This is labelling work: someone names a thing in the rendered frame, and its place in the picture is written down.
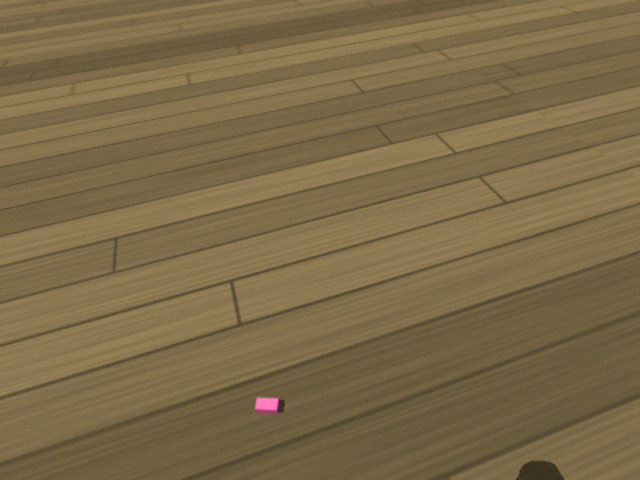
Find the small box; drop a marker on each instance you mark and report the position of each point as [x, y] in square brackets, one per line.
[267, 405]

